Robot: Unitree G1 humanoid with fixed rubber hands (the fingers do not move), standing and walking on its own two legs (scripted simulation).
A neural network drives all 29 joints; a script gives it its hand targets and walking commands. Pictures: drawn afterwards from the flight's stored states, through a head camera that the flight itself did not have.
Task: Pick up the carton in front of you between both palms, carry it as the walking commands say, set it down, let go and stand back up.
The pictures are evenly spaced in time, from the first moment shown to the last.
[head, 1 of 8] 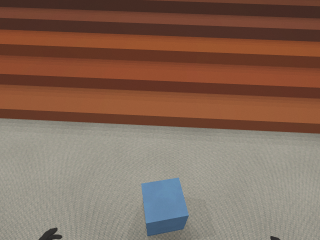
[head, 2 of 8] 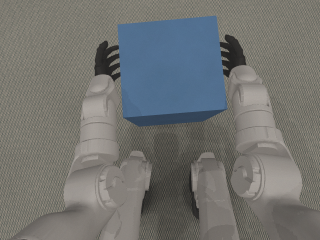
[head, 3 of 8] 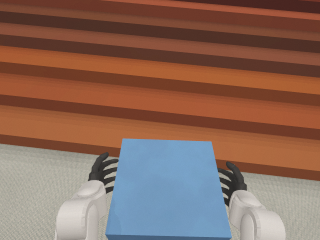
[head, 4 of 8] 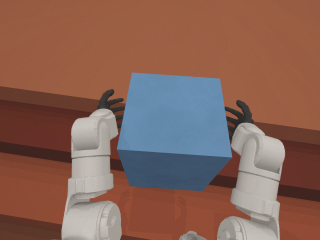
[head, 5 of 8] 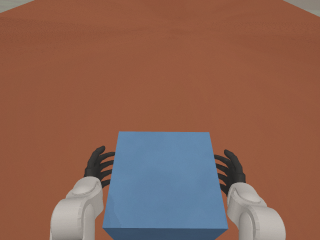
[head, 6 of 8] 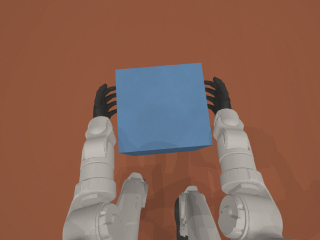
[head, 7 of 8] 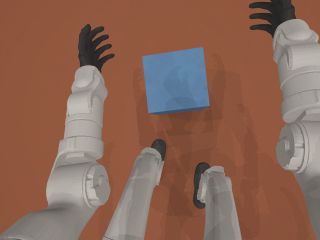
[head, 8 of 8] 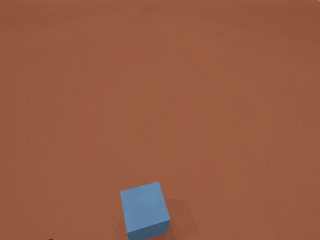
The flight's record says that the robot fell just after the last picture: no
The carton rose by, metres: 1.70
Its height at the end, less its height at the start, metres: +0.95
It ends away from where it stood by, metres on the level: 4.73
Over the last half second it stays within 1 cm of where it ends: yes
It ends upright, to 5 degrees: yes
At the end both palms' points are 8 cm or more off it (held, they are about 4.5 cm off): yes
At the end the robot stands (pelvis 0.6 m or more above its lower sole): yes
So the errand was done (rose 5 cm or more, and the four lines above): yes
